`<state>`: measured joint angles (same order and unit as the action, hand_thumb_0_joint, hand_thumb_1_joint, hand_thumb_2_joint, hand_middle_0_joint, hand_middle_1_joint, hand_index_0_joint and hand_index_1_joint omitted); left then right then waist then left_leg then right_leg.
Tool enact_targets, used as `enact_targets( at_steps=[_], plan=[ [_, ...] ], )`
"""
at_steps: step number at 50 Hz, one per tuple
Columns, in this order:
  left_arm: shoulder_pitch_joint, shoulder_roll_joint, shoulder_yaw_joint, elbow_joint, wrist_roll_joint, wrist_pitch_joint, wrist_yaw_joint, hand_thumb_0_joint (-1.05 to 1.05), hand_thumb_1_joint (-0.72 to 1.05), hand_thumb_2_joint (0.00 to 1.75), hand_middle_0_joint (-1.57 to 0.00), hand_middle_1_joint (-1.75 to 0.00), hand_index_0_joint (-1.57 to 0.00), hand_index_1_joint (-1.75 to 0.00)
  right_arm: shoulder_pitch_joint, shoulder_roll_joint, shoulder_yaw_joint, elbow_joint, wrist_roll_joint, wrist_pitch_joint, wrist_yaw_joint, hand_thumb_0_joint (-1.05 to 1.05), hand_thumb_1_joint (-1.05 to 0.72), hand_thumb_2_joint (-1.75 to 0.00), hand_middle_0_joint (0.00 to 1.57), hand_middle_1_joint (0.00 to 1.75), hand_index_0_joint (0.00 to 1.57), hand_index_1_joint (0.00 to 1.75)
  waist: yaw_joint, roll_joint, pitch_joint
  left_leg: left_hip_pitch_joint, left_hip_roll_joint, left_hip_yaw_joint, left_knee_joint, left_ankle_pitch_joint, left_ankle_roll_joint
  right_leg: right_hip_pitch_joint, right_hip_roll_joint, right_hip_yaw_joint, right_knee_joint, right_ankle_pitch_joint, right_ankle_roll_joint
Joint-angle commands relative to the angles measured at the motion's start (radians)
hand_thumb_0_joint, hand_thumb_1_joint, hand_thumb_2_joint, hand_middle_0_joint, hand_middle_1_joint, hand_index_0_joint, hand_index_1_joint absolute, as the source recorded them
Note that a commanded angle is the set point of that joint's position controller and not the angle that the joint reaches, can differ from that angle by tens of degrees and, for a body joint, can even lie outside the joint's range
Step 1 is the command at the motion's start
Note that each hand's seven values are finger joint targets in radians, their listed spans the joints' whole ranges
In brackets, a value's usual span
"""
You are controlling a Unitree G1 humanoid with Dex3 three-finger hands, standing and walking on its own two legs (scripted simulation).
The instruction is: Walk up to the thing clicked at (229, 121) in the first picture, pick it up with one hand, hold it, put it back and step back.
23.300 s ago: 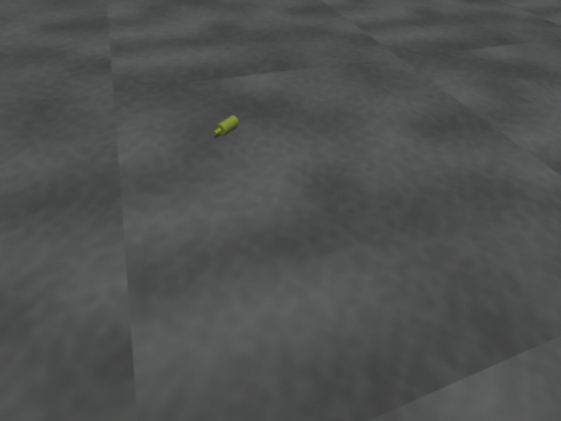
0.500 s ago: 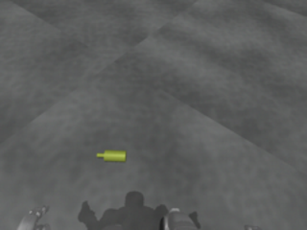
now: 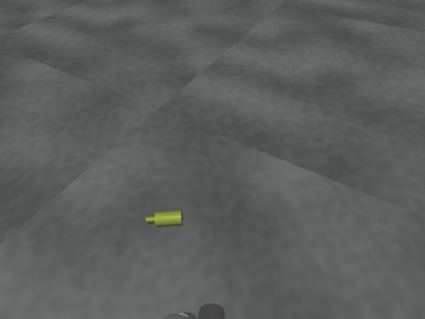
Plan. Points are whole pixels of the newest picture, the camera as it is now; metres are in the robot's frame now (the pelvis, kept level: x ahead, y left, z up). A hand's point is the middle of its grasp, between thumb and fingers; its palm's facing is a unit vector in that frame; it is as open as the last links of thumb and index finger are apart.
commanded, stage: walk up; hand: left
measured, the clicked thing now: (164, 218) +0.71 +0.30 -0.73
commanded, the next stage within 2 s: stand in 1.36 s
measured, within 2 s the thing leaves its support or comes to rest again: neither
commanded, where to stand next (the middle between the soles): +0.38 +0.03 m, yaw +5 degrees
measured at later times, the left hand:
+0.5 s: hand out of the picture +0.08 +0.27 -0.15, palm faces +0.00 -0.93 -0.36, open 7.4 cm
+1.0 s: hand out of the picture +0.12 +0.29 -0.16, palm faces +0.08 -0.95 -0.30, open 7.4 cm
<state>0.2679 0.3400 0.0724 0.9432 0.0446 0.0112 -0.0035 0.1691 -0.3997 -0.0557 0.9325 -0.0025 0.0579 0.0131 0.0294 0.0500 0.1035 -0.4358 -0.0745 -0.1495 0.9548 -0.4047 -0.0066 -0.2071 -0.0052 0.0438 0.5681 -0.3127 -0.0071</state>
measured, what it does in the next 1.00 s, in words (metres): steps on the spot: left foot, then right foot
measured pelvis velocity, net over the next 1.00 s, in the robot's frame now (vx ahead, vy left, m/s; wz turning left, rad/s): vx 0.04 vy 0.03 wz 0.05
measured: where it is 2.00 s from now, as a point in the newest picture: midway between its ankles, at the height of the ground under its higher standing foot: outside the picture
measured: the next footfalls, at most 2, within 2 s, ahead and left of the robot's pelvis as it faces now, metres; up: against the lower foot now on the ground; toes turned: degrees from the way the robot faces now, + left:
left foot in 0.14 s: +0.00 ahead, +0.13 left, +0.00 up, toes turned +1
right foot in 0.48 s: +0.11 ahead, -0.12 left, +0.00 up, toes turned +1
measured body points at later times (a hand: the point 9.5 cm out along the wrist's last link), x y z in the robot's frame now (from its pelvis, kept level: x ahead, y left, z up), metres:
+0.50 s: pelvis -0.01 +0.00 -0.01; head +0.01 +0.01 +0.44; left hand +0.08 +0.32 -0.12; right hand +0.05 -0.32 -0.12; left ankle -0.04 +0.13 -0.73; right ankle +0.07 -0.12 -0.73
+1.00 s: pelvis +0.04 +0.03 +0.00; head +0.05 +0.05 +0.45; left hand +0.12 +0.33 -0.13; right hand +0.12 -0.27 -0.12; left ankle +0.02 +0.13 -0.73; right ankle +0.07 -0.12 -0.73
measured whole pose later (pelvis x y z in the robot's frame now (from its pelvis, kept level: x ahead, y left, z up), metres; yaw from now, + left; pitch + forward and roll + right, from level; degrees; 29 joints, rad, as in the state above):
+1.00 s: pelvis +0.04 +0.03 +0.00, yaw +3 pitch -2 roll +0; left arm 0.10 0.37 0.04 1.04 -0.01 -0.01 -0.02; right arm 0.16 -0.32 -0.01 1.07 -0.02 -0.03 0.01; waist 0.01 -0.05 0.07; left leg -0.18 -0.01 -0.01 0.50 -0.29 0.01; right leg -0.22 -0.04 -0.02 0.47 -0.21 0.03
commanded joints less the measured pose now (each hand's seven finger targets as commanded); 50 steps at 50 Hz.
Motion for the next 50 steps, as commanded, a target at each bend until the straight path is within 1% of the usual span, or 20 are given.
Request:
enact_targets(
  at_steps=[1, 5, 7, 8, 9, 10, 11, 13, 15, 18, 23, 25, 26, 28, 31, 37, 40, 42, 46, 50],
  plan=[
    [-0.081, 0.273, 0.076, -0.124, 0.006, -0.048, 0.015, 0.00, 0.90, 0.90, -0.20, -0.30, -0.20, -0.30, -0.024, -0.169, -0.031, -0.068, -0.008, -0.047, -0.011, 0.00, -0.90, -0.90, 0.20, 0.30, 0.20, 0.30, 0.021, -0.224, -0.051, -0.019, 0.028, 0.054, -0.137, -0.043, -0.025, 0.048, -0.163, 0.186, -0.260, -0.223, -0.124],
    [-0.083, 0.296, 0.083, -0.129, 0.001, -0.029, 0.002, 0.00, 0.90, 0.90, -0.20, -0.30, -0.20, -0.30, 0.010, -0.161, -0.040, -0.048, -0.022, -0.078, -0.006, 0.00, -0.90, -0.90, 0.20, 0.30, 0.20, 0.30, 0.015, -0.257, -0.055, 0.105, 0.065, 0.130, -0.441, -0.086, -0.012, 0.050, -0.225, 0.206, -0.228, -0.215, -0.164],
    [-0.072, 0.259, 0.055, -0.130, -0.011, -0.015, -0.003, 0.00, 0.90, 0.90, -0.20, -0.30, -0.20, -0.30, 0.087, -0.158, -0.052, -0.012, -0.028, -0.097, -0.014, 0.00, -0.90, -0.90, 0.20, 0.30, 0.20, 0.30, -0.028, -0.163, -0.089, 0.326, 0.043, 0.123, -0.655, 0.104, 0.014, -0.037, -0.148, 0.101, -0.073, -0.073, -0.103],
    [-0.055, 0.207, 0.040, -0.136, -0.019, -0.015, -0.003, 0.00, 0.90, 0.90, -0.20, -0.30, -0.20, -0.30, 0.119, -0.192, -0.067, -0.006, -0.039, -0.106, -0.019, 0.00, -0.90, -0.90, 0.20, 0.30, 0.20, 0.30, -0.038, -0.030, -0.130, 0.461, 0.157, -0.071, -0.702, 0.049, 0.047, -0.165, -0.086, 0.032, 0.086, -0.041, -0.058],
    [-0.090, 0.152, 0.024, -0.148, -0.035, -0.018, -0.006, 0.00, 0.90, 0.90, -0.20, -0.30, -0.20, -0.30, 0.120, -0.276, -0.081, -0.016, -0.048, -0.111, -0.020, 0.00, -0.90, -0.90, 0.20, 0.30, 0.20, 0.30, -0.052, 0.148, -0.099, 0.481, 0.355, -0.412, -0.757, -0.155, 0.142, -0.386, 0.048, -0.070, 0.239, -0.198, -0.007],
    [-0.184, 0.261, 0.062, -0.141, -0.018, -0.022, 0.004, 0.00, 0.90, 0.90, -0.20, -0.30, -0.20, -0.30, 0.135, -0.346, -0.098, -0.016, -0.041, -0.108, -0.017, 0.00, -0.90, -0.90, 0.20, 0.30, 0.20, 0.30, -0.098, 0.093, -0.012, 0.264, 0.442, -0.509, -0.785, -0.329, 0.257, -0.343, -0.014, 0.040, 0.334, -0.256, -0.015],
    [-0.169, 0.288, 0.065, -0.139, -0.018, -0.026, 0.000, 0.00, 0.90, 0.90, -0.20, -0.30, -0.20, -0.30, 0.090, -0.319, -0.093, -0.027, -0.040, -0.111, -0.018, 0.00, -0.90, -0.90, 0.20, 0.30, 0.20, 0.30, -0.072, 0.065, 0.039, 0.202, 0.434, -0.460, -0.787, -0.327, 0.268, -0.314, -0.030, 0.071, 0.382, -0.227, -0.024],
    [-0.098, 0.245, 0.052, -0.118, -0.030, -0.034, -0.009, 0.00, 0.90, 0.90, -0.20, -0.30, -0.20, -0.30, 0.048, -0.227, -0.065, -0.048, -0.041, -0.121, -0.018, 0.00, -0.90, -0.90, 0.20, 0.30, 0.20, 0.30, -0.030, 0.095, 0.029, 0.352, 0.303, -0.234, -0.737, -0.059, 0.182, -0.384, -0.027, 0.086, 0.341, -0.129, -0.026],
    [-0.099, 0.239, 0.051, -0.107, -0.026, -0.040, -0.017, 0.00, 0.90, 0.90, -0.20, -0.30, -0.20, -0.30, 0.105, -0.221, -0.066, -0.043, -0.034, -0.130, -0.017, 0.00, -0.90, -0.90, 0.20, 0.30, 0.20, 0.30, -0.050, 0.116, 0.000, 0.389, 0.274, -0.153, -0.694, 0.130, 0.165, -0.366, -0.024, 0.033, 0.288, -0.093, -0.012],
    [-0.129, 0.217, 0.041, -0.110, -0.024, -0.047, -0.024, 0.00, 0.90, 0.90, -0.20, -0.30, -0.20, -0.30, 0.093, -0.229, -0.071, -0.063, -0.032, -0.120, -0.012, 0.00, -0.90, -0.90, 0.20, 0.30, 0.20, 0.30, -0.064, 0.145, -0.012, 0.312, 0.288, -0.077, -0.658, 0.228, 0.194, -0.229, -0.029, -0.032, 0.162, -0.089, 0.003],
    [-0.056, 0.201, 0.046, -0.047, -0.023, -0.059, -0.011, 0.00, 0.90, 0.90, -0.20, -0.30, -0.20, -0.30, 0.041, -0.191, -0.044, -0.092, -0.012, -0.091, -0.013, 0.00, -0.90, -0.90, 0.20, 0.30, 0.20, 0.30, -0.011, 0.079, -0.066, 0.106, 0.222, 0.028, -0.472, 0.261, 0.126, 0.102, 0.034, -0.102, -0.092, 0.126, -0.006],
    [0.006, 0.251, 0.061, -0.032, -0.013, -0.068, 0.004, 0.00, 0.90, 0.90, -0.20, -0.30, -0.20, -0.30, 0.057, -0.113, -0.013, -0.101, 0.002, -0.086, -0.018, 0.00, -0.90, -0.90, 0.20, 0.30, 0.20, 0.30, 0.020, -0.100, -0.125, 0.005, 0.135, 0.079, -0.279, 0.091, 0.067, 0.239, -0.088, 0.092, -0.189, 0.115, -0.042],
    [-0.003, 0.311, 0.068, -0.048, -0.006, -0.078, 0.010, 0.00, 0.90, 0.90, -0.20, -0.30, -0.20, -0.30, 0.081, -0.078, 0.002, -0.106, 0.006, -0.084, -0.019, 0.00, -0.90, -0.90, 0.20, 0.30, 0.20, 0.30, 0.009, -0.242, -0.130, -0.066, 0.030, 0.087, -0.133, -0.100, 0.019, 0.215, -0.292, 0.415, -0.302, 0.028, -0.115],
    [-0.134, 0.334, 0.067, -0.083, -0.012, -0.066, 0.005, 0.00, 0.90, 0.90, -0.20, -0.30, -0.20, -0.30, 0.140, -0.185, -0.037, -0.046, -0.005, -0.069, -0.032, 0.00, -0.90, -0.90, 0.20, 0.30, 0.20, 0.30, -0.023, -0.174, -0.068, 0.062, 0.085, 0.053, -0.035, -0.225, 0.018, -0.044, -0.376, 0.473, -0.327, -0.241, -0.247],
    [-0.179, 0.274, 0.051, -0.084, -0.021, -0.066, 0.005, 0.00, 0.90, 0.90, -0.20, -0.30, -0.20, -0.30, 0.141, -0.167, -0.026, -0.010, -0.005, -0.078, -0.024, 0.00, -0.90, -0.90, 0.20, 0.30, 0.20, 0.30, -0.032, -0.190, -0.054, 0.080, 0.100, 0.050, -0.119, -0.119, 0.018, -0.063, -0.271, 0.259, -0.307, -0.122, -0.176],
    [-0.224, 0.255, 0.038, -0.070, -0.034, -0.044, 0.002, 0.00, 0.90, 0.90, -0.20, -0.30, -0.20, -0.30, 0.151, -0.138, -0.023, 0.046, -0.021, -0.091, -0.023, 0.00, -0.90, -0.90, 0.20, 0.30, 0.20, 0.30, -0.049, -0.201, -0.115, 0.262, 0.072, 0.151, -0.478, 0.126, 0.004, -0.085, -0.192, 0.099, -0.169, 0.041, -0.110],
    [-0.209, 0.175, 0.012, -0.062, -0.055, -0.034, -0.002, 0.00, 0.90, 0.90, -0.20, -0.30, -0.20, -0.30, 0.049, -0.196, -0.029, 0.029, -0.033, -0.105, -0.033, 0.00, -0.90, -0.90, 0.20, 0.30, 0.20, 0.30, -0.017, -0.033, -0.127, 0.221, 0.254, -0.103, -0.632, 0.205, 0.060, -0.079, -0.080, 0.012, -0.077, 0.020, -0.018],
    [-0.197, 0.207, 0.021, -0.016, -0.050, -0.036, 0.000, 0.00, 0.90, 0.90, -0.20, -0.30, -0.20, -0.30, -0.063, -0.205, -0.019, 0.029, -0.025, -0.105, -0.024, 0.00, -0.90, -0.90, 0.20, 0.30, 0.20, 0.30, 0.015, -0.004, -0.073, 0.060, 0.253, -0.081, -0.620, 0.099, 0.084, 0.070, -0.066, -0.006, -0.108, -0.015, -0.015],
    [-0.185, 0.215, 0.011, 0.017, -0.053, -0.047, 0.003, 0.00, 0.90, 0.90, -0.20, -0.30, -0.20, -0.30, -0.050, -0.171, -0.007, 0.055, -0.019, -0.114, -0.028, 0.00, -0.90, -0.90, 0.20, 0.30, 0.20, 0.30, -0.005, 0.042, -0.124, 0.192, 0.201, 0.002, -0.586, 0.403, 0.039, 0.084, -0.095, 0.003, -0.111, 0.267, -0.024],
    [-0.210, 0.209, 0.000, 0.043, -0.057, -0.045, 0.008, 0.00, 0.90, 0.90, -0.20, -0.30, -0.20, -0.30, -0.065, -0.162, -0.006, 0.076, -0.007, -0.108, -0.031, 0.00, -0.90, -0.90, 0.20, 0.30, 0.20, 0.30, -0.016, 0.037, -0.167, 0.286, 0.203, 0.033, -0.574, 0.575, 0.030, 0.095, -0.101, -0.008, -0.125, 0.346, -0.020]
  ],
)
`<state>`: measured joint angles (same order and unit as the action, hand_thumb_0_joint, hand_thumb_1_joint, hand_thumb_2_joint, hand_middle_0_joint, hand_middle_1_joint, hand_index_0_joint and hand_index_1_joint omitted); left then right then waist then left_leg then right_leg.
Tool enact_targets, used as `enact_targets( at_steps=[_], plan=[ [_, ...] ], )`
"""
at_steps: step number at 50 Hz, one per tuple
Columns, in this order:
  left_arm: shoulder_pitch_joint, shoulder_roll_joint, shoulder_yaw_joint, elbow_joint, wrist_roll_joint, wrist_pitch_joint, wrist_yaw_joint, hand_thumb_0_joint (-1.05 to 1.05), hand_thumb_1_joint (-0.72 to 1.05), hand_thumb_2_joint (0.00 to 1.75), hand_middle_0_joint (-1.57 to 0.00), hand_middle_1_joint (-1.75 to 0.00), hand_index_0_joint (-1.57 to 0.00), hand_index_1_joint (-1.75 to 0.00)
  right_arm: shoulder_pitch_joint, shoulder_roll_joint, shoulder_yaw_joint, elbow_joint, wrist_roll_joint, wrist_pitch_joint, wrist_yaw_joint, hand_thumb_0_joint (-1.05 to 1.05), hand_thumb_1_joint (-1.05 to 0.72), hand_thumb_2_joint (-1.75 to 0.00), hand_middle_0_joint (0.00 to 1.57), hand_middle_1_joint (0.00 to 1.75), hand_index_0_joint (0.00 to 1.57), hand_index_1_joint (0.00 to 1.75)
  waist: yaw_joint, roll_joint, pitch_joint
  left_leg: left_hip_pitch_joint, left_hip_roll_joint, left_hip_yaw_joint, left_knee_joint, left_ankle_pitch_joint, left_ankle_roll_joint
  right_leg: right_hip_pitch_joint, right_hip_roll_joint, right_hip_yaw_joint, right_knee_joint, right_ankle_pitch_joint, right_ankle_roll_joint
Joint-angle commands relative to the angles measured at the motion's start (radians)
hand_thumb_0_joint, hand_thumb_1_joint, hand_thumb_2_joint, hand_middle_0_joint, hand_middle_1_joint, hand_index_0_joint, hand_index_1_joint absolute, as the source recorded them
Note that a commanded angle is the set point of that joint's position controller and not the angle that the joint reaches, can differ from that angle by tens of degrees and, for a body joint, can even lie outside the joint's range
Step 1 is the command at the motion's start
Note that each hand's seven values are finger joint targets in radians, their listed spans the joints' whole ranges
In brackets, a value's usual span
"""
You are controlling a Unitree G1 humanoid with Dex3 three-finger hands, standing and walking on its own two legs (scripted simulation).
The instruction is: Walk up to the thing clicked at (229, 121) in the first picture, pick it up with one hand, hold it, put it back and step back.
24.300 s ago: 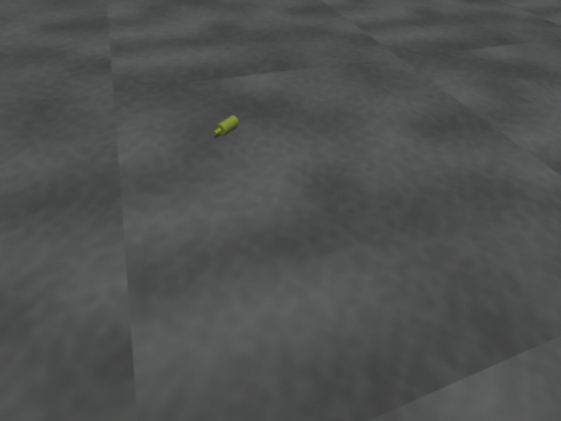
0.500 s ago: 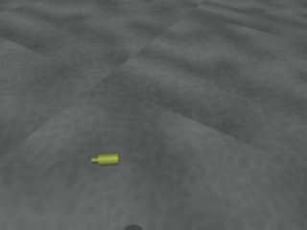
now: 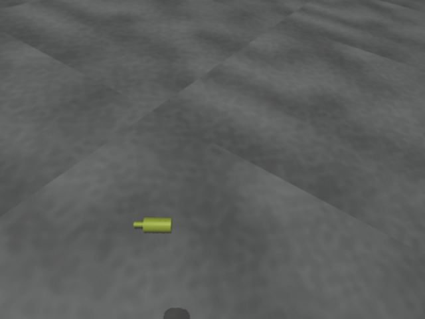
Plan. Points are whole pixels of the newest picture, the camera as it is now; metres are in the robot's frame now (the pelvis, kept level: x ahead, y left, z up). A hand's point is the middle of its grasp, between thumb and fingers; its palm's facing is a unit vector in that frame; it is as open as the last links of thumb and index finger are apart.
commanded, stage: walk up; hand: left
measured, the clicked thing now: (152, 224) +0.69 +0.24 -0.74
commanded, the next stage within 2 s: stand in 0.36 s
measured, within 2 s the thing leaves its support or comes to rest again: neither
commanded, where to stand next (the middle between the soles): +0.34 -0.01 m, yaw +3 degrees
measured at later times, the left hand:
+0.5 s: hand out of the picture +0.08 +0.24 -0.15, palm faces +0.00 -0.94 -0.33, open 7.4 cm
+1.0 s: hand out of the picture +0.07 +0.23 -0.15, palm faces -0.04 -0.94 -0.34, open 7.4 cm
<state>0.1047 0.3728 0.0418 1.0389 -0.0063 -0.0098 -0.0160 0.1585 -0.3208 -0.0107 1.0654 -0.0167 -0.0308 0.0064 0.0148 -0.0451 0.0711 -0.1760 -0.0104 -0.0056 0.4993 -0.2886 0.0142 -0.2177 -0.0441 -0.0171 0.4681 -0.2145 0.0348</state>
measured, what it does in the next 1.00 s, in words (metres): stands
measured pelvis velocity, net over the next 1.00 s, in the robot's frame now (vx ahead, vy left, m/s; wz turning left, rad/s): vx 0.00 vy -0.03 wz -0.01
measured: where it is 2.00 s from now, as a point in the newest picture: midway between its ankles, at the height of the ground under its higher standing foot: outside the picture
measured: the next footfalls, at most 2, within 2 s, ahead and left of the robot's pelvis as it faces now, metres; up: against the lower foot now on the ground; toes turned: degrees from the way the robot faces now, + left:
left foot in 1.64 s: +0.15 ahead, +0.14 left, +0.00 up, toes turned +3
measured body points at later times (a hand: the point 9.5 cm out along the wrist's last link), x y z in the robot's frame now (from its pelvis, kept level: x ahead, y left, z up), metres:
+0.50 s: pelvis +0.00 -0.01 +0.01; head +0.01 -0.01 +0.46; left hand +0.08 +0.29 -0.12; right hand +0.12 -0.30 -0.12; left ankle -0.01 +0.11 -0.74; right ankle +0.02 -0.14 -0.74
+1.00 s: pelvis +0.00 -0.03 +0.01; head +0.01 -0.03 +0.46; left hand +0.07 +0.28 -0.12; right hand +0.06 -0.33 -0.13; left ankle -0.01 +0.11 -0.74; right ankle +0.02 -0.14 -0.74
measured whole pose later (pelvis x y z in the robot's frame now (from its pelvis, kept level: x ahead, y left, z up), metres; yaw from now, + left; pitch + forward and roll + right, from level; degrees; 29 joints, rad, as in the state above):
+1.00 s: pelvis +0.00 -0.03 +0.01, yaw +0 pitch -2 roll +0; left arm 0.11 0.36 0.00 1.13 0.01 -0.02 -0.01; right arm 0.12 -0.35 -0.01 1.15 -0.01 -0.01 0.02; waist 0.00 0.00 0.06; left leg -0.09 0.02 -0.01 0.32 -0.19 -0.02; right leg -0.15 -0.02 -0.02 0.34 -0.14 0.00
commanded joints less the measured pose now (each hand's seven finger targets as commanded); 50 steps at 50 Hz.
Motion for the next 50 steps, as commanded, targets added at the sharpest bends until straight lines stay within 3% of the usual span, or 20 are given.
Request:
enact_targets(
  at_steps=[1, 4, 8, 12, 17, 19, 27, 32, 33, 36, 42, 50],
  plan=[
    [-0.049, 0.175, 0.026, -0.048, -0.006, -0.022, 0.021, 0.00, 0.90, 0.90, -0.20, -0.30, -0.20, -0.30, -0.068, -0.239, -0.052, -0.054, 0.008, -0.018, -0.025, 0.00, -0.90, -0.90, 0.20, 0.30, 0.20, 0.30, -0.002, 0.132, -0.133, 0.031, 0.140, -0.111, -0.125, 0.452, 0.011, 0.105, -0.063, 0.052, -0.034, 0.243, -0.057],
    [-0.069, 0.175, 0.023, -0.040, -0.002, -0.019, 0.023, 0.00, 0.90, 0.90, -0.20, -0.30, -0.20, -0.30, -0.073, -0.242, -0.055, -0.043, 0.010, -0.013, -0.026, 0.00, -0.90, -0.90, 0.20, 0.30, 0.20, 0.30, -0.013, 0.118, -0.165, 0.072, 0.142, -0.094, -0.122, 0.535, 0.001, 0.118, -0.069, 0.045, -0.039, 0.271, -0.057],
    [-0.063, 0.172, 0.021, -0.016, 0.004, -0.019, 0.024, 0.00, 0.90, 0.90, -0.20, -0.30, -0.20, -0.30, -0.120, -0.229, -0.052, -0.036, 0.011, -0.005, -0.025, 0.00, -0.90, -0.90, 0.20, 0.30, 0.20, 0.30, -0.007, 0.068, -0.172, 0.080, 0.139, -0.082, -0.136, 0.445, 0.010, 0.136, -0.075, 0.049, -0.069, 0.274, -0.052],
    [-0.070, 0.168, 0.020, 0.000, 0.008, -0.016, 0.023, 0.00, 0.90, 0.90, -0.20, -0.30, -0.20, -0.30, -0.155, -0.225, -0.051, -0.026, 0.007, -0.002, -0.020, 0.00, -0.90, -0.90, 0.20, 0.30, 0.20, 0.30, -0.004, 0.066, -0.131, 0.043, 0.138, -0.093, -0.188, 0.298, 0.006, 0.139, -0.077, 0.061, -0.095, 0.207, -0.044],
    [-0.061, 0.172, 0.024, 0.005, 0.012, -0.021, 0.021, 0.00, 0.90, 0.90, -0.20, -0.30, -0.20, -0.30, -0.173, -0.222, -0.046, -0.019, 0.003, -0.003, -0.015, 0.00, -0.90, -0.90, 0.20, 0.30, 0.20, 0.30, 0.001, 0.057, -0.112, 0.051, 0.128, -0.077, -0.200, 0.254, -0.001, 0.128, -0.081, 0.075, -0.130, 0.207, -0.041],
    [-0.068, 0.170, 0.007, 0.015, 0.018, -0.027, 0.023, 0.00, 0.90, 0.90, -0.20, -0.30, -0.20, -0.30, -0.161, -0.237, -0.050, -0.019, 0.008, -0.005, -0.012, 0.00, -0.90, -0.90, 0.20, 0.30, 0.20, 0.30, -0.017, 0.062, -0.149, 0.095, 0.134, -0.082, -0.206, 0.316, 0.004, 0.152, -0.097, 0.080, -0.135, 0.275, -0.046],
    [-0.052, 0.186, 0.000, 0.035, 0.017, -0.035, 0.025, 0.00, 0.90, 0.90, -0.20, -0.30, -0.20, -0.30, -0.160, -0.218, -0.045, -0.007, 0.008, -0.001, -0.003, 0.00, -0.90, -0.90, 0.20, 0.30, 0.20, 0.30, -0.011, 0.025, -0.100, 0.092, 0.131, -0.085, -0.238, 0.219, -0.001, 0.123, -0.098, 0.087, -0.179, 0.181, -0.045],
    [-0.048, 0.190, -0.004, 0.040, 0.017, -0.032, 0.023, 0.00, 0.90, 0.90, -0.20, -0.30, -0.20, -0.30, -0.133, -0.220, -0.041, 0.004, 0.007, 0.004, 0.000, 0.00, -0.90, -0.90, 0.20, 0.30, 0.20, 0.30, -0.014, 0.036, -0.073, 0.057, 0.122, -0.082, -0.255, 0.112, -0.004, 0.098, -0.094, 0.096, -0.205, 0.055, -0.044],
    [-0.052, 0.196, -0.002, 0.038, 0.019, -0.031, 0.024, 0.00, 0.90, 0.90, -0.20, -0.30, -0.20, -0.30, -0.133, -0.222, -0.044, 0.003, 0.007, 0.005, 0.000, 0.00, -0.90, -0.90, 0.20, 0.30, 0.20, 0.30, -0.014, 0.033, -0.074, 0.055, 0.121, -0.085, -0.253, 0.110, -0.004, 0.094, -0.093, 0.098, -0.207, 0.037, -0.047],
    [-0.051, 0.200, -0.003, 0.035, 0.017, -0.035, 0.023, 0.00, 0.90, 0.90, -0.20, -0.30, -0.20, -0.30, -0.119, -0.226, -0.043, 0.006, 0.006, 0.003, 0.000, 0.00, -0.90, -0.90, 0.20, 0.30, 0.20, 0.30, -0.017, 0.041, -0.107, 0.073, 0.127, -0.084, -0.240, 0.161, -0.003, 0.118, -0.099, 0.103, -0.194, 0.109, -0.052],
    [-0.037, 0.204, -0.004, 0.041, 0.014, -0.030, 0.021, 0.00, 0.90, 0.90, -0.20, -0.30, -0.20, -0.30, -0.100, -0.227, -0.037, 0.017, 0.005, 0.003, -0.002, 0.00, -0.90, -0.90, 0.20, 0.30, 0.20, 0.30, -0.008, 0.044, -0.077, 0.036, 0.126, -0.088, -0.255, 0.129, -0.007, 0.114, -0.091, 0.102, -0.197, 0.067, -0.053],
    [-0.042, 0.197, -0.008, 0.035, 0.015, -0.029, 0.021, 0.00, 0.90, 0.90, -0.20, -0.30, -0.20, -0.30, -0.074, -0.235, -0.034, 0.019, 0.005, 0.004, -0.005, 0.00, -0.90, -0.90, 0.20, 0.30, 0.20, 0.30, -0.016, 0.040, -0.087, 0.050, 0.130, -0.082, -0.239, 0.150, -0.004, 0.112, -0.091, 0.105, -0.196, 0.106, -0.054]
  ],
)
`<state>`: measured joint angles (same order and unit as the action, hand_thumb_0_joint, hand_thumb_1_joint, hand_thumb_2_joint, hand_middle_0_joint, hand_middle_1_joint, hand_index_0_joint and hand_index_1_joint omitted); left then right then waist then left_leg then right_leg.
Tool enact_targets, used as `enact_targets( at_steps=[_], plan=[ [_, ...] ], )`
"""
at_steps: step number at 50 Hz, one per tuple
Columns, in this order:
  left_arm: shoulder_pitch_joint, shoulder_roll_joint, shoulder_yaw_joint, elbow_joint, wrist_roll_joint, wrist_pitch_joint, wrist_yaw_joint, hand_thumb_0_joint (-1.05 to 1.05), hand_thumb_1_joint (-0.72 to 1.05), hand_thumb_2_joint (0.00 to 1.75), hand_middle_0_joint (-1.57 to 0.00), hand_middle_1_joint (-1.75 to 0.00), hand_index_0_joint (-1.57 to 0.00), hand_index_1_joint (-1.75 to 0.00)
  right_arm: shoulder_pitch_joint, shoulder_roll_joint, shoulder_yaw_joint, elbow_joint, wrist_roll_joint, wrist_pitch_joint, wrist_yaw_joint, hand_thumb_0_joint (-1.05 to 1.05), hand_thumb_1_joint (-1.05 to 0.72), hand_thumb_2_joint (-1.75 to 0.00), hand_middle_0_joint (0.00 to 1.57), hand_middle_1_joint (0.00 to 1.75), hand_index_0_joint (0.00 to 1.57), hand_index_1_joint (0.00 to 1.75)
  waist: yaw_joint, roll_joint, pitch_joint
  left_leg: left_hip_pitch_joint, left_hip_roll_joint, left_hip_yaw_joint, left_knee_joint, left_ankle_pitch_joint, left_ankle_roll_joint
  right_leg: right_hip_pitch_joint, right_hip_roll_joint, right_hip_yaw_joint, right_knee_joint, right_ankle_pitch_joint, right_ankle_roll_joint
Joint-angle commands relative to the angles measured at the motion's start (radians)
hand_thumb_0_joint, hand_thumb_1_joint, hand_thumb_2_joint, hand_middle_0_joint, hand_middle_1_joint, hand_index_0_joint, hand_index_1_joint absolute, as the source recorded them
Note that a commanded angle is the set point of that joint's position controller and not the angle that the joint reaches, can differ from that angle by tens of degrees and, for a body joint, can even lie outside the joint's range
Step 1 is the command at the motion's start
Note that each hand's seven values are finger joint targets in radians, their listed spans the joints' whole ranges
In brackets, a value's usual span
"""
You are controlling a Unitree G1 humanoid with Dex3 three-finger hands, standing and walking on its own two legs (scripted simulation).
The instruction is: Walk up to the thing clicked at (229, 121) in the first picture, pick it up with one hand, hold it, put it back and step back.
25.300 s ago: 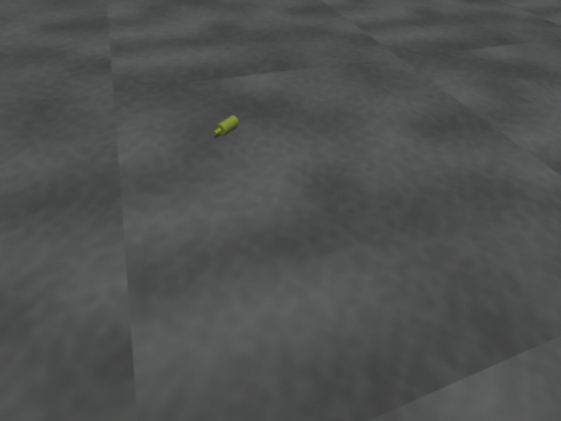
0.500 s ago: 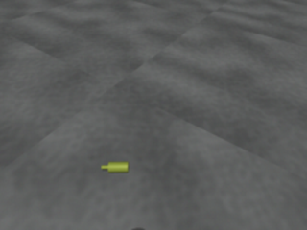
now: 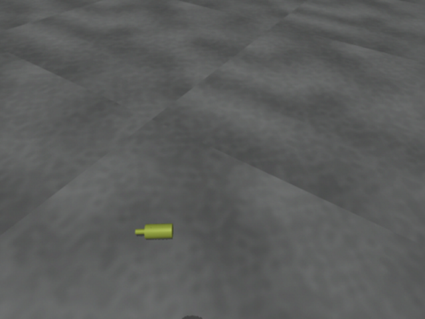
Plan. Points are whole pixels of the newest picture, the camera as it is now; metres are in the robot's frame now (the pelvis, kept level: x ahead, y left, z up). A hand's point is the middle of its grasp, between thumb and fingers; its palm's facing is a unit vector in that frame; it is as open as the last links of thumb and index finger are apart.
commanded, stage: stand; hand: left
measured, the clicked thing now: (154, 231) +0.69 +0.27 -0.75
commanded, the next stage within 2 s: walk up in 0.36 s
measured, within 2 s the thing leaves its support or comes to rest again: neither
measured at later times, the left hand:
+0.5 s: hand out of the picture +0.08 +0.27 -0.15, palm faces +0.03 -0.94 -0.33, open 7.4 cm
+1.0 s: hand (49, 309) +0.20 +0.34 -0.16, palm faces -0.09 -0.94 -0.33, open 7.4 cm
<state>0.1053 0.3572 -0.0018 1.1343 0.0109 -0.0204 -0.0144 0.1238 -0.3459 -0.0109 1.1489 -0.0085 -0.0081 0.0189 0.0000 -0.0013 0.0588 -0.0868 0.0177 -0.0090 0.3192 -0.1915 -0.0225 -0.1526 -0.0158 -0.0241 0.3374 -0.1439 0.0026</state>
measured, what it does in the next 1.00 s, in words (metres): walks ahead: left foot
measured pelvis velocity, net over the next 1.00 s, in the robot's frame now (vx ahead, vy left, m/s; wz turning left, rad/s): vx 0.14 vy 0.06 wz -0.04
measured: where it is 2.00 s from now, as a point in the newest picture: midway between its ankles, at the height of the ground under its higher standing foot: outside the picture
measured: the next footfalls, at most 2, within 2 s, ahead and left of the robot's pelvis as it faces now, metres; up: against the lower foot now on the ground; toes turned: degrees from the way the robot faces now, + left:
left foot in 0.64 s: +0.15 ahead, +0.16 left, +0.00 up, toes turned +4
right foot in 1.14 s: +0.33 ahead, -0.09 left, +0.00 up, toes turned -6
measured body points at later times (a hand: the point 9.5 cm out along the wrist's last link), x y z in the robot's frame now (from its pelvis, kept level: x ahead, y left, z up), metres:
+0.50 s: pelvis +0.02 +0.00 +0.00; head +0.02 +0.01 +0.45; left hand +0.08 +0.32 -0.13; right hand +0.08 -0.31 -0.13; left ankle +0.00 +0.13 -0.72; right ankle +0.03 -0.12 -0.75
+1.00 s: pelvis +0.14 +0.06 -0.01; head +0.15 +0.08 +0.44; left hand +0.20 +0.39 -0.13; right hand +0.15 -0.26 -0.11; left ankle +0.11 +0.16 -0.75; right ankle +0.26 -0.11 -0.70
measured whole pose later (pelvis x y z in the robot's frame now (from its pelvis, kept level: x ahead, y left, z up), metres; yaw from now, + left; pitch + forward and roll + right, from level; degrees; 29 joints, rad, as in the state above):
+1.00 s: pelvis +0.14 +0.06 -0.01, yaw -2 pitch -4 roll +0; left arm 0.29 0.44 0.07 0.96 0.02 0.00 -0.08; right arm 0.37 -0.37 -0.06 0.91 -0.02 -0.08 0.04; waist -0.02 -0.05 0.08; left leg -0.03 0.00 0.11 0.38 -0.28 0.04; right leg -0.49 -0.05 0.08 0.79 -0.18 0.01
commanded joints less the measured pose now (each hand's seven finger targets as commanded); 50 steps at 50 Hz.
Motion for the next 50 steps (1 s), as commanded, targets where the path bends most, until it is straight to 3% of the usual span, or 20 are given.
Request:
enact_targets(
  at_steps=[1, 7, 17, 18, 19, 21, 22, 24, 25, 28, 31, 32, 33, 34, 35, 36, 37, 40, 45, 50],
  plan=[
    [-0.039, 0.219, 0.037, -0.061, -0.003, -0.019, 0.018, 0.00, 0.90, 0.90, -0.20, -0.30, -0.20, -0.30, -0.041, -0.210, -0.034, -0.065, -0.003, -0.019, -0.018, 0.00, -0.90, -0.90, 0.20, 0.30, 0.20, 0.30, -0.001, -0.006, -0.083, -0.026, 0.104, -0.079, -0.058, 0.059, 0.031, 0.042, -0.121, 0.116, -0.062, 0.040, -0.024],
    [-0.044, 0.213, 0.036, -0.063, -0.005, -0.018, 0.017, 0.00, 0.90, 0.90, -0.20, -0.30, -0.20, -0.30, -0.039, -0.217, -0.030, -0.067, -0.003, -0.022, -0.022, 0.00, -0.90, -0.90, 0.20, 0.30, 0.20, 0.30, 0.001, 0.012, -0.088, -0.038, 0.109, -0.077, -0.056, 0.099, 0.031, 0.065, -0.120, 0.111, -0.049, 0.118, -0.025],
    [-0.048, 0.216, 0.035, -0.062, -0.005, -0.016, 0.018, 0.00, 0.90, 0.90, -0.20, -0.30, -0.20, -0.30, -0.036, -0.215, -0.025, -0.072, -0.002, -0.021, -0.021, 0.00, -0.90, -0.90, 0.20, 0.30, 0.20, 0.30, -0.001, 0.008, -0.074, -0.037, 0.111, -0.077, -0.066, 0.077, 0.028, 0.052, -0.117, 0.109, -0.053, 0.076, -0.024],
    [0.024, 0.268, 0.095, -0.101, 0.010, -0.023, -0.002, 0.00, 0.90, 0.90, -0.20, -0.30, -0.20, -0.30, 0.024, -0.274, -0.067, -0.119, -0.017, -0.031, -0.004, 0.00, -0.90, -0.90, 0.20, 0.30, 0.20, 0.30, 0.008, -0.005, -0.155, -0.046, 0.056, -0.049, 0.024, -0.337, 0.092, 0.100, -0.054, 0.093, -0.006, -0.370, -0.062],
    [0.074, 0.280, 0.105, -0.089, 0.021, -0.022, -0.008, 0.00, 0.90, 0.90, -0.20, -0.30, -0.20, -0.30, 0.029, -0.278, -0.073, -0.125, -0.024, -0.029, 0.004, 0.00, -0.90, -0.90, 0.20, 0.30, 0.20, 0.30, 0.031, -0.006, -0.093, -0.165, 0.054, -0.062, 0.066, -0.494, 0.102, 0.089, -0.083, 0.155, -0.016, -0.544, -0.086],
    [0.135, 0.319, 0.133, -0.091, 0.031, -0.024, -0.011, 0.00, 0.90, 0.90, -0.20, -0.30, -0.20, -0.30, -0.024, -0.233, -0.071, -0.166, -0.030, -0.022, 0.013, 0.00, -0.90, -0.90, 0.20, 0.30, 0.20, 0.30, 0.069, -0.152, 0.004, -0.408, -0.017, 0.053, 0.305, -0.412, 0.068, 0.154, -0.227, 0.365, -0.183, -0.714, -0.154],
    [0.141, 0.335, 0.146, -0.113, 0.033, -0.030, -0.008, 0.00, 0.90, 0.90, -0.20, -0.30, -0.20, -0.30, -0.042, -0.233, -0.074, -0.186, -0.038, -0.023, 0.015, 0.00, -0.90, -0.90, 0.20, 0.30, 0.20, 0.30, 0.083, -0.172, 0.056, -0.498, 0.023, 0.016, 0.435, -0.338, 0.057, 0.157, -0.329, 0.455, -0.236, -0.658, -0.215],
    [0.144, 0.319, 0.147, -0.140, 0.030, -0.038, -0.007, 0.00, 0.90, 0.90, -0.20, -0.30, -0.20, -0.30, -0.054, -0.236, -0.083, -0.207, -0.035, -0.039, 0.016, 0.00, -0.90, -0.90, 0.20, 0.30, 0.20, 0.30, 0.085, -0.102, 0.086, -0.535, 0.076, -0.043, 0.415, -0.273, 0.058, 0.190, -0.335, 0.434, -0.196, -0.373, -0.259],
    [0.151, 0.307, 0.145, -0.149, 0.029, -0.039, -0.008, 0.00, 0.90, 0.90, -0.20, -0.30, -0.20, -0.30, -0.051, -0.235, -0.087, -0.215, -0.036, -0.045, 0.020, 0.00, -0.90, -0.90, 0.20, 0.30, 0.20, 0.30, 0.080, -0.081, 0.062, -0.498, 0.076, -0.042, 0.420, -0.286, 0.057, 0.182, -0.310, 0.385, -0.188, -0.310, -0.246],
    [0.061, 0.311, 0.143, -0.210, 0.030, -0.035, -0.022, 0.00, 0.90, 0.90, -0.20, -0.30, -0.20, -0.30, 0.058, -0.223, -0.103, -0.214, -0.033, -0.044, 0.038, 0.00, -0.90, -0.90, 0.20, 0.30, 0.20, 0.30, 0.017, -0.150, 0.007, -0.274, 0.062, -0.005, 0.338, -0.249, 0.053, 0.006, -0.238, 0.256, -0.179, -0.402, -0.199],
    [-0.055, 0.276, 0.129, -0.269, 0.024, -0.020, -0.033, 0.00, 0.90, 0.90, -0.20, -0.30, -0.20, -0.30, 0.287, -0.230, -0.133, -0.155, -0.032, -0.048, 0.028, 0.00, -0.90, -0.90, 0.20, 0.30, 0.20, 0.30, -0.118, -0.107, -0.017, 0.108, 0.019, 0.070, 0.177, -0.008, 0.035, -0.305, -0.136, 0.098, 0.035, -0.445, -0.132],
    [-0.033, 0.221, 0.113, -0.280, 0.025, -0.012, -0.034, 0.00, 0.90, 0.90, -0.20, -0.30, -0.20, -0.30, 0.374, -0.264, -0.153, -0.129, -0.038, -0.051, 0.018, 0.00, -0.90, -0.90, 0.20, 0.30, 0.20, 0.30, -0.152, 0.045, -0.040, 0.278, 0.006, 0.023, 0.162, -0.040, 0.031, -0.465, -0.058, 0.035, 0.250, -0.479, -0.102],
    [0.022, 0.148, 0.090, -0.290, 0.020, -0.008, -0.030, 0.00, 0.90, 0.90, -0.20, -0.30, -0.20, -0.30, 0.458, -0.341, -0.171, -0.124, -0.052, -0.055, 0.004, 0.00, -0.90, -0.90, 0.20, 0.30, 0.20, 0.30, -0.179, 0.326, -0.039, 0.263, 0.182, -0.259, -0.043, -0.399, 0.066, -0.581, 0.090, -0.019, 0.587, -0.527, -0.084],
    [0.109, 0.162, 0.092, -0.272, 0.013, 0.001, -0.024, 0.00, 0.90, 0.90, -0.20, -0.30, -0.20, -0.30, 0.334, -0.392, -0.171, -0.190, -0.055, -0.063, -0.004, 0.00, -0.90, -0.90, 0.20, 0.30, 0.20, 0.30, -0.103, 0.292, -0.016, 0.091, 0.371, -0.644, -0.222, -0.724, 0.123, -0.599, 0.111, 0.116, 0.758, -0.436, -0.059],
    [0.139, 0.267, 0.115, -0.248, 0.008, 0.005, -0.019, 0.00, 0.90, 0.90, -0.20, -0.30, -0.20, -0.30, 0.181, -0.425, -0.172, -0.243, -0.032, -0.064, -0.005, 0.00, -0.90, -0.90, 0.20, 0.30, 0.20, 0.30, -0.053, 0.184, 0.056, -0.090, 0.399, -0.645, -0.258, -0.800, 0.173, -0.506, 0.035, 0.207, 0.765, -0.356, -0.068],
    [0.168, 0.282, 0.114, -0.240, 0.001, 0.004, -0.021, 0.00, 0.90, 0.90, -0.20, -0.30, -0.20, -0.30, 0.129, -0.401, -0.160, -0.261, -0.025, -0.067, -0.002, 0.00, -0.90, -0.90, 0.20, 0.30, 0.20, 0.30, -0.021, 0.154, 0.094, -0.127, 0.393, -0.578, -0.241, -0.753, 0.213, -0.478, -0.005, 0.194, 0.764, -0.308, -0.069],
    [0.188, 0.292, 0.117, -0.221, 0.000, -0.001, -0.025, 0.00, 0.90, 0.90, -0.20, -0.30, -0.20, -0.30, 0.111, -0.355, -0.146, -0.273, -0.022, -0.072, -0.003, 0.00, -0.90, -0.90, 0.20, 0.30, 0.20, 0.30, -0.002, 0.113, 0.084, -0.092, 0.338, -0.477, -0.196, -0.617, 0.209, -0.464, -0.016, 0.190, 0.757, -0.260, -0.056],
    [0.260, 0.278, 0.121, -0.183, 0.005, 0.000, -0.034, 0.00, 0.90, 0.90, -0.20, -0.30, -0.20, -0.30, 0.149, -0.300, -0.131, -0.288, -0.013, -0.091, -0.004, 0.00, -0.90, -0.90, 0.20, 0.30, 0.20, 0.30, 0.005, 0.129, 0.071, -0.075, 0.245, -0.237, -0.164, -0.341, 0.146, -0.419, -0.020, 0.163, 0.685, -0.136, -0.026],
    [0.164, 0.248, 0.114, -0.252, 0.010, 0.002, -0.052, 0.00, 0.90, 0.90, -0.20, -0.30, -0.20, -0.30, 0.198, -0.311, -0.134, -0.312, -0.011, -0.099, -0.005, 0.00, -0.90, -0.90, 0.20, 0.30, 0.20, 0.30, -0.022, 0.125, 0.119, -0.071, 0.257, -0.136, -0.183, -0.218, 0.198, -0.429, -0.041, 0.134, 0.530, -0.063, 0.010],
    [0.066, 0.214, 0.101, -0.299, 0.013, -0.009, -0.062, 0.00, 0.90, 0.90, -0.20, -0.30, -0.20, -0.30, 0.237, -0.304, -0.127, -0.336, -0.007, -0.090, -0.002, 0.00, -0.90, -0.90, 0.20, 0.30, 0.20, 0.30, -0.049, 0.106, 0.119, -0.061, 0.216, -0.025, -0.100, -0.033, 0.182, -0.350, -0.051, 0.054, 0.332, -0.012, -0.011]
  ],
)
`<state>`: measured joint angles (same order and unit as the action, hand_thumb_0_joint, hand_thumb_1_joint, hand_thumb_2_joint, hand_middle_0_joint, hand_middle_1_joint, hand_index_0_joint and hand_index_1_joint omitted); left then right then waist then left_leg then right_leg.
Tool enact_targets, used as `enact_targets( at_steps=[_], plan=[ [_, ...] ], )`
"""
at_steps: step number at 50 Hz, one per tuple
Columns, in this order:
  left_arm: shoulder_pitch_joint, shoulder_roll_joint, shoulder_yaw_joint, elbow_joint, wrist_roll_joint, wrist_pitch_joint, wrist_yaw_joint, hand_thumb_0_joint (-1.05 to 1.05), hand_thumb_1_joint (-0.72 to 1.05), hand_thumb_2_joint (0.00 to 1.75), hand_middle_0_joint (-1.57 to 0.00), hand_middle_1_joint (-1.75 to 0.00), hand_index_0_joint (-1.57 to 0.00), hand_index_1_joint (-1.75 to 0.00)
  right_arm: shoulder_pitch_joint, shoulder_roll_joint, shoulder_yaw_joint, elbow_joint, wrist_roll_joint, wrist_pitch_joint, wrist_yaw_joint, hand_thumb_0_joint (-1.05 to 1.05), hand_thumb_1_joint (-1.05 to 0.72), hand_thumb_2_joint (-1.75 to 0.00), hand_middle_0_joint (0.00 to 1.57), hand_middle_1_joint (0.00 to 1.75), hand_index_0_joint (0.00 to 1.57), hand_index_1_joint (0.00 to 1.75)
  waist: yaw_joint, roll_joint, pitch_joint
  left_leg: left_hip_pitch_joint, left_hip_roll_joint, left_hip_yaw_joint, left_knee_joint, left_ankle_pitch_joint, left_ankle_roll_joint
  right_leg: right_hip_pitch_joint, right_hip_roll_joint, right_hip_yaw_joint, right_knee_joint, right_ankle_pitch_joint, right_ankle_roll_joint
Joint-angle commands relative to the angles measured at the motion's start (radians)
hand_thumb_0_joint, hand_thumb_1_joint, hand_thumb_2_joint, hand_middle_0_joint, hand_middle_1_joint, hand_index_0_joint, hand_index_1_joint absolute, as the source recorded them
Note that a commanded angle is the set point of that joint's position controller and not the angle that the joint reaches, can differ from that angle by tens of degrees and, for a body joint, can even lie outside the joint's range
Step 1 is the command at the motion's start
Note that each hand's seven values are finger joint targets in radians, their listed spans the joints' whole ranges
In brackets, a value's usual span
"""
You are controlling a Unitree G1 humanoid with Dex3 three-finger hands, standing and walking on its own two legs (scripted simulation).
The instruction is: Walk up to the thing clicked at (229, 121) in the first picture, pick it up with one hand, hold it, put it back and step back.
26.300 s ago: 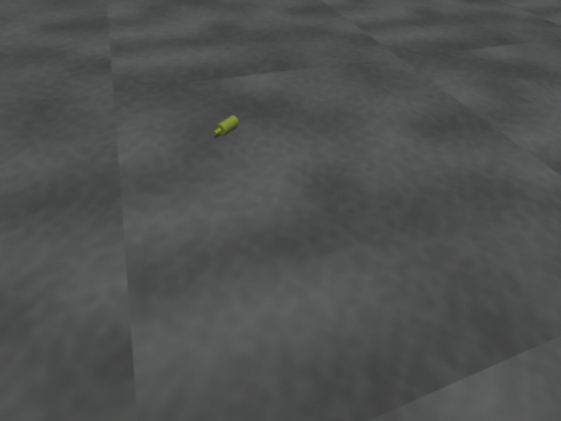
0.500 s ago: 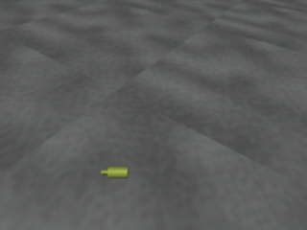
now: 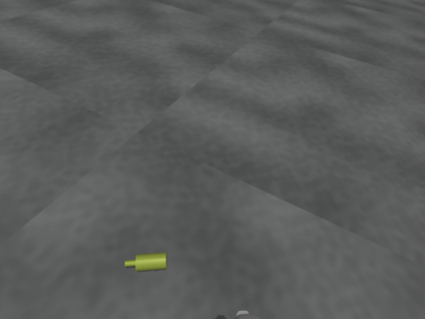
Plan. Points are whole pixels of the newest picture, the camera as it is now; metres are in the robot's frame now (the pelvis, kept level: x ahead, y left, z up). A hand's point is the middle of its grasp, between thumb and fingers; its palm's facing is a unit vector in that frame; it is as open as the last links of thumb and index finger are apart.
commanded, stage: walk up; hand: left
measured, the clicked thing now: (146, 262) +0.53 +0.23 -0.74
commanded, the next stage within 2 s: none
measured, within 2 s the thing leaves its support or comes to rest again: neither
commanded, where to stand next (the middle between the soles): +0.20 -0.04 m, yaw +5 degrees
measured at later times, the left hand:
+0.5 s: hand (103, 288) +0.25 +0.22 -0.17, palm faces -0.02 -0.95 -0.32, open 7.4 cm
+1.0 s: hand out of the picture +0.15 +0.22 -0.16, palm faces -0.02 -0.93 -0.38, open 7.4 cm
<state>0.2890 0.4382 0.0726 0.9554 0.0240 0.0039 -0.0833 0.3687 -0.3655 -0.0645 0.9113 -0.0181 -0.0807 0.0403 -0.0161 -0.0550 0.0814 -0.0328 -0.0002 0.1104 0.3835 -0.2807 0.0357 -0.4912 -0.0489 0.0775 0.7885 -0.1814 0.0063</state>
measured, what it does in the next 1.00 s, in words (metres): steps on the spot: right foot, then left foot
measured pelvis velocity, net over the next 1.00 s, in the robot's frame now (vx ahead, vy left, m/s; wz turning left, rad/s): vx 0.09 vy -0.05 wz -0.01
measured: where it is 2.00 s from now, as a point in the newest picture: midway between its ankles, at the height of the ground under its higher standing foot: outside the picture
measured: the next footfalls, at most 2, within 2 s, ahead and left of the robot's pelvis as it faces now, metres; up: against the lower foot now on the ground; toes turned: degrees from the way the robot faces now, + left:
right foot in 0.14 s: +0.20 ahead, -0.15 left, +0.00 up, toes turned -3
left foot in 0.48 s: +0.21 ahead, +0.09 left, +0.00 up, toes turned -2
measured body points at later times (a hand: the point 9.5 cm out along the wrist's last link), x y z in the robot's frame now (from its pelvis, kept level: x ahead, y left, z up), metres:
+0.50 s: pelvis +0.12 -0.02 -0.03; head +0.15 -0.01 +0.42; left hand +0.25 +0.27 -0.15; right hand +0.19 -0.34 -0.13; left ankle +0.18 +0.09 -0.75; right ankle +0.16 -0.14 -0.74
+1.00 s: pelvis +0.09 -0.05 -0.02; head +0.10 -0.06 +0.43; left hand +0.15 +0.26 -0.14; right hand +0.19 -0.35 -0.15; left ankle +0.17 +0.09 -0.74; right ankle +0.07 -0.19 -0.74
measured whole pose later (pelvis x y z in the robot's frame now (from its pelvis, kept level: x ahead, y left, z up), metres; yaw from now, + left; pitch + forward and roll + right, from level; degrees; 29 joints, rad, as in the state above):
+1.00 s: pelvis +0.09 -0.05 -0.02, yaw +0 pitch -4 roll -1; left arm 0.18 0.36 0.02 1.02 0.01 -0.01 -0.01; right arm 0.13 -0.38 -0.02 0.97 0.01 0.01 0.02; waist 0.01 0.05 0.11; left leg -0.34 0.03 -0.04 0.61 -0.19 -0.02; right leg -0.18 -0.02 0.02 0.63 -0.38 0.03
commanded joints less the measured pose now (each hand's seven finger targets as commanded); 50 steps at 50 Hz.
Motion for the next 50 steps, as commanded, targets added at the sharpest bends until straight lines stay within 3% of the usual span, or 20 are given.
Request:
enact_targets(
  at_steps=[1, 6, 7, 9, 10, 14, 19, 22, 24, 25, 26, 27, 31, 36, 38, 40, 42, 44, 47, 50],
  plan=[
    [-0.119, 0.116, 0.022, -0.127, -0.001, -0.035, 0.009, 0.00, 0.90, 0.90, -0.20, -0.30, -0.20, -0.30, -0.016, -0.278, -0.069, -0.103, 0.001, -0.013, -0.025, 0.00, -0.90, -0.90, 0.20, 0.30, 0.20, 0.30, -0.023, 0.167, 0.084, -0.121, 0.228, -0.114, -0.124, 0.153, 0.127, 0.032, -0.015, -0.075, -0.153, 0.032, -0.019],
    [-0.022, 0.122, 0.034, -0.100, 0.001, -0.054, 0.041, 0.00, 0.90, 0.90, -0.20, -0.30, -0.20, -0.30, -0.003, -0.240, -0.044, -0.131, 0.018, 0.015, -0.039, 0.00, -0.90, -0.90, 0.20, 0.30, 0.20, 0.30, 0.033, 0.064, -0.089, -0.108, 0.167, -0.058, 0.259, 0.568, 0.076, 0.356, 0.058, -0.149, -0.325, 0.108, -0.072],
    [0.039, 0.167, 0.049, -0.093, 0.002, -0.061, 0.049, 0.00, 0.90, 0.90, -0.20, -0.30, -0.20, -0.30, 0.029, -0.202, -0.027, -0.137, 0.026, 0.011, -0.042, 0.00, -0.90, -0.90, 0.20, 0.30, 0.20, 0.30, 0.062, -0.016, -0.163, -0.191, 0.128, -0.038, 0.399, 0.438, 0.037, 0.505, -0.013, -0.063, -0.322, 0.263, -0.111],
    [0.098, 0.244, 0.067, -0.113, -0.019, -0.055, 0.066, 0.00, 0.90, 0.90, -0.20, -0.30, -0.20, -0.30, 0.066, -0.186, -0.015, -0.147, 0.035, 0.023, -0.057, 0.00, -0.90, -0.90, 0.20, 0.30, 0.20, 0.30, 0.095, -0.190, -0.236, -0.438, -0.044, -0.068, 0.732, -0.297, -0.015, 0.636, -0.335, 0.420, -0.388, 0.403, -0.331],
    [0.072, 0.257, 0.072, -0.129, -0.026, -0.049, 0.072, 0.00, 0.90, 0.90, -0.20, -0.30, -0.20, -0.30, 0.054, -0.228, -0.025, -0.130, 0.025, 0.028, -0.068, 0.00, -0.90, -0.90, 0.20, 0.30, 0.20, 0.30, 0.096, -0.171, -0.195, -0.447, 0.003, -0.127, 0.787, -0.369, -0.014, 0.566, -0.369, 0.455, -0.390, 0.374, -0.377],
    [-0.069, 0.156, 0.034, -0.170, -0.026, -0.038, 0.089, 0.00, 0.90, 0.90, -0.20, -0.30, -0.20, -0.30, 0.050, -0.196, -0.016, -0.089, 0.033, 0.030, -0.062, 0.00, -0.90, -0.90, 0.20, 0.30, 0.20, 0.30, 0.020, -0.084, -0.131, -0.355, 0.021, -0.156, 0.695, -0.239, -0.031, 0.329, -0.192, 0.072, -0.353, 0.478, -0.260],
    [-0.111, 0.157, 0.027, -0.192, -0.002, -0.027, 0.093, 0.00, 0.90, 0.90, -0.20, -0.30, -0.20, -0.30, 0.015, -0.173, -0.007, -0.066, 0.022, 0.028, -0.069, 0.00, -0.90, -0.90, 0.20, 0.30, 0.20, 0.30, 0.030, -0.124, -0.113, -0.315, 0.021, -0.084, 0.367, -0.088, -0.057, 0.297, -0.175, 0.013, -0.276, 0.571, -0.251],
    [-0.186, 0.167, 0.026, -0.207, -0.029, 0.002, 0.088, 0.00, 0.90, 0.90, -0.20, -0.30, -0.20, -0.30, 0.041, -0.187, -0.024, -0.033, 0.011, 0.023, -0.082, 0.00, -0.90, -0.90, 0.20, 0.30, 0.20, 0.30, -0.017, -0.083, -0.130, -0.176, -0.021, -0.032, 0.195, 0.166, -0.046, 0.197, -0.164, 0.008, -0.163, 0.357, -0.196],
    [-0.183, 0.126, 0.009, -0.208, -0.037, 0.025, 0.084, 0.00, 0.90, 0.90, -0.20, -0.30, -0.20, -0.30, 0.003, -0.266, -0.049, -0.050, -0.010, 0.026, -0.086, 0.00, -0.90, -0.90, 0.20, 0.30, 0.20, 0.30, -0.020, 0.058, -0.083, -0.151, 0.099, -0.223, 0.111, 0.253, 0.007, 0.034, -0.097, -0.001, -0.103, 0.032, -0.113],
    [-0.149, 0.102, 0.008, -0.204, -0.044, 0.038, 0.084, 0.00, 0.90, 0.90, -0.20, -0.30, -0.20, -0.30, -0.061, -0.340, -0.060, -0.082, -0.015, 0.027, -0.083, 0.00, -0.90, -0.90, 0.20, 0.30, 0.20, 0.30, 0.017, 0.194, -0.071, -0.213, 0.307, -0.518, -0.020, 0.221, 0.108, 0.000, 0.029, -0.059, 0.039, -0.220, -0.052],
    [-0.142, 0.148, 0.022, -0.183, -0.040, 0.052, 0.095, 0.00, 0.90, 0.90, -0.20, -0.30, -0.20, -0.30, -0.103, -0.393, -0.070, -0.098, 0.001, 0.029, -0.077, 0.00, -0.90, -0.90, 0.20, 0.30, 0.20, 0.30, -0.007, 0.273, -0.083, -0.317, 0.428, -0.645, -0.075, 0.211, 0.238, 0.094, 0.071, -0.020, 0.241, -0.442, -0.040],
    [-0.142, 0.163, 0.030, -0.169, -0.033, 0.054, 0.097, 0.00, 0.90, 0.90, -0.20, -0.30, -0.20, -0.30, -0.146, -0.382, -0.073, -0.100, -0.006, 0.027, -0.081, 0.00, -0.90, -0.90, 0.20, 0.30, 0.20, 0.30, 0.008, 0.250, -0.042, -0.361, 0.439, -0.685, -0.079, 0.202, 0.287, 0.093, 0.055, 0.038, 0.354, -0.427, -0.034],
    [-0.098, 0.135, 0.032, -0.128, -0.038, 0.042, 0.085, 0.00, 0.90, 0.90, -0.20, -0.30, -0.20, -0.30, -0.170, -0.289, -0.041, -0.109, -0.002, 0.025, -0.088, 0.00, -0.90, -0.90, 0.20, 0.30, 0.20, 0.30, 0.036, 0.210, -0.116, -0.236, 0.249, -0.326, 0.082, 0.458, 0.171, 0.060, 0.076, 0.052, 0.346, -0.359, -0.045],
    [-0.097, 0.115, 0.014, -0.092, -0.033, 0.010, 0.085, 0.00, 0.90, 0.90, -0.20, -0.30, -0.20, -0.30, -0.166, -0.278, -0.036, -0.105, -0.014, 0.050, -0.069, 0.00, -0.90, -0.90, 0.20, 0.30, 0.20, 0.30, 0.002, 0.276, -0.222, -0.068, 0.231, -0.301, 0.148, 0.305, 0.166, 0.150, 0.043, -0.068, -0.074, -0.379, 0.000],
    [-0.005, 0.096, 0.012, -0.028, -0.029, -0.012, 0.095, 0.00, 0.90, 0.90, -0.20, -0.30, -0.20, -0.30, -0.227, -0.273, -0.024, -0.107, -0.009, 0.071, -0.058, 0.00, -0.90, -0.90, 0.20, 0.30, 0.20, 0.30, 0.059, 0.255, -0.203, -0.160, 0.197, -0.237, 0.251, 0.313, 0.141, 0.312, 0.058, -0.108, -0.395, -0.153, -0.004],
    [-0.071, 0.173, 0.023, -0.035, -0.001, -0.040, 0.107, 0.00, 0.90, 0.90, -0.20, -0.30, -0.20, -0.30, -0.214, -0.182, 0.004, -0.104, 0.022, 0.078, -0.049, 0.00, -0.90, -0.90, 0.20, 0.30, 0.20, 0.30, 0.028, 0.077, -0.165, -0.339, 0.107, -0.188, 0.364, 0.255, 0.028, 0.406, -0.069, 0.141, -0.415, 0.046, -0.054],
    [-0.195, 0.318, 0.035, -0.066, 0.004, -0.039, 0.105, 0.00, 0.90, 0.90, -0.20, -0.30, -0.20, -0.30, -0.244, -0.222, -0.013, -0.088, 0.020, 0.082, -0.059, 0.00, -0.90, -0.90, 0.20, 0.30, 0.20, 0.30, 0.014, -0.122, -0.083, -0.292, 0.039, -0.182, 0.407, -0.244, -0.016, 0.136, -0.306, 0.373, -0.430, 0.010, -0.222],
    [-0.252, 0.208, 0.011, -0.071, -0.008, -0.037, 0.096, 0.00, 0.90, 0.90, -0.20, -0.30, -0.20, -0.30, -0.226, -0.232, -0.022, -0.036, 0.019, 0.073, -0.045, 0.00, -0.90, -0.90, 0.20, 0.30, 0.20, 0.30, -0.037, -0.037, -0.013, -0.171, 0.054, -0.168, 0.257, -0.097, -0.014, 0.069, -0.176, 0.149, -0.365, -0.041, -0.137],
    [-0.200, 0.161, 0.002, -0.030, -0.020, -0.046, 0.098, 0.00, 0.90, 0.90, -0.20, -0.30, -0.20, -0.30, -0.259, -0.213, -0.010, -0.010, 0.025, 0.061, -0.035, 0.00, -0.90, -0.90, 0.20, 0.30, 0.20, 0.30, 0.006, -0.044, -0.087, -0.096, 0.090, -0.217, 0.172, 0.333, 0.023, 0.175, -0.063, 0.023, -0.331, 0.092, -0.044],
    [-0.198, 0.176, 0.000, -0.020, -0.019, -0.039, 0.092, 0.00, 0.90, 0.90, -0.20, -0.30, -0.20, -0.30, -0.280, -0.222, -0.001, 0.007, 0.015, 0.066, -0.031, 0.00, -0.90, -0.90, 0.20, 0.30, 0.20, 0.30, 0.011, -0.057, -0.049, -0.144, 0.070, -0.216, 0.133, 0.079, -0.001, 0.143, -0.088, 0.074, -0.441, -0.229, -0.049]
  ],
)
